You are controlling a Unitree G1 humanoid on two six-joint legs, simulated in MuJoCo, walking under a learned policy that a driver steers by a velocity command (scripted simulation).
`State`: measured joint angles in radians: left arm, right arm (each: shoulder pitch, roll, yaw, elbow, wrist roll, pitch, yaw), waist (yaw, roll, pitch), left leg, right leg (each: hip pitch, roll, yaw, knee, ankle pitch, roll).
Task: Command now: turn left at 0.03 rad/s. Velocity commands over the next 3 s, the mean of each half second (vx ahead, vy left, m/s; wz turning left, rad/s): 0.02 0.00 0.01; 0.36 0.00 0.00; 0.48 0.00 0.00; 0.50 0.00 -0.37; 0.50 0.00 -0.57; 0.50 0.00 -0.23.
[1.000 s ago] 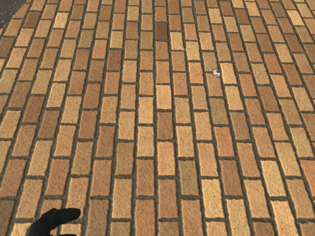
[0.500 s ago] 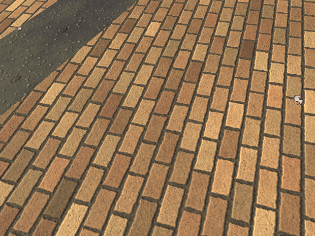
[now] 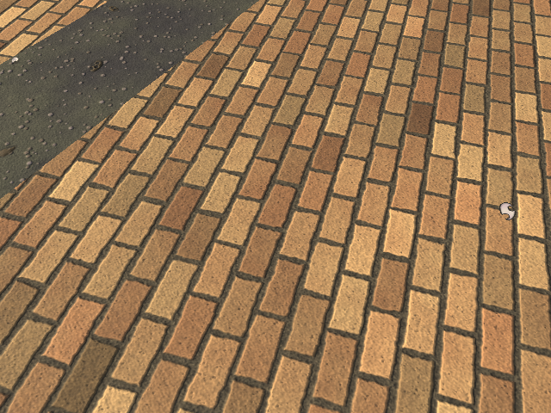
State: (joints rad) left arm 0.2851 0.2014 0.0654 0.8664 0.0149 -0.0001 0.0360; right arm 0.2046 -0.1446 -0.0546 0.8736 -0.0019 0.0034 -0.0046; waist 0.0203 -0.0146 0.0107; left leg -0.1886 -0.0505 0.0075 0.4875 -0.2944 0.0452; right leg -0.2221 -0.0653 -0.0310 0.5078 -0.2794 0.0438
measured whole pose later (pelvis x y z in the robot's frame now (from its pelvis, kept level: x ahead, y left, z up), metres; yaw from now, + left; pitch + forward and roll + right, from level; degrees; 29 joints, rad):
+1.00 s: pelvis +0.18 -0.10 +0.01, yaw +0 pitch +2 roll +1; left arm 0.43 0.15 0.03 1.07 0.00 -0.10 0.00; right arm 0.10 -0.24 -0.09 0.92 0.01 -0.07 -0.02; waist 0.06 0.03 -0.03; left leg -0.73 0.09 -0.01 0.95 -0.02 0.04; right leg -0.09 0.04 -0.05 0.32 -0.27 -0.06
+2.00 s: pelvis +0.77 -0.15 +0.01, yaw -14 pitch +2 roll +1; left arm 0.28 0.25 0.06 0.83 -0.01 -0.07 -0.02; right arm 0.11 -0.29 -0.06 0.85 -0.01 -0.11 -0.01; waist 0.03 0.02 0.04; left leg -0.61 0.10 -0.06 1.02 -0.25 -0.01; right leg -0.25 0.10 0.05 0.36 -0.14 -0.10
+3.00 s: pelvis +1.24 -0.38 +0.01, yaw -37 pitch +1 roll -1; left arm 0.27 0.26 0.06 0.71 0.01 -0.08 -0.03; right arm 0.23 -0.31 -0.06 0.84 0.03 -0.06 0.01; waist 0.00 0.04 0.03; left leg -0.59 0.11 -0.05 1.14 -0.29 0.00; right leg -0.22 0.04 -0.10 0.38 -0.18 -0.06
